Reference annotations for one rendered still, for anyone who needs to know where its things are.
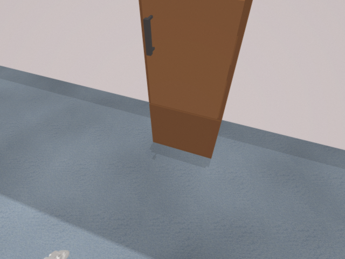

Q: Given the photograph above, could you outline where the handle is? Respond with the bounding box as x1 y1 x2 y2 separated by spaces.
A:
143 15 155 56

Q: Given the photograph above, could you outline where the cupboard door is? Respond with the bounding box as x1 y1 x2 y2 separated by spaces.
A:
141 0 245 119

